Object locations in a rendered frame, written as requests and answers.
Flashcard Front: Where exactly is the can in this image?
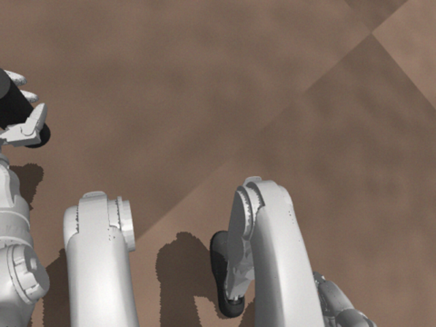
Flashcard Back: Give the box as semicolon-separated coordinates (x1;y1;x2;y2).
0;68;50;149

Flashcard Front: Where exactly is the left robot arm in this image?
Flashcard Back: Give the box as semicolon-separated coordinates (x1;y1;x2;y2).
0;153;50;327

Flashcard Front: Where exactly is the right robot hand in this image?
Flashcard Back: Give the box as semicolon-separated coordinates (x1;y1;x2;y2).
313;271;354;327

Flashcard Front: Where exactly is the left robot hand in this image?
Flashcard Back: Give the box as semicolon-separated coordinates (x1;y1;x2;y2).
0;70;47;153

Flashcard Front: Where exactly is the right robot arm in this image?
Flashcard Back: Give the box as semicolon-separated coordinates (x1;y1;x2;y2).
335;309;377;327

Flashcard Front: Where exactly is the right robot foot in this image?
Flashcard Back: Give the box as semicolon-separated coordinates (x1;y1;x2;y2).
210;231;245;318

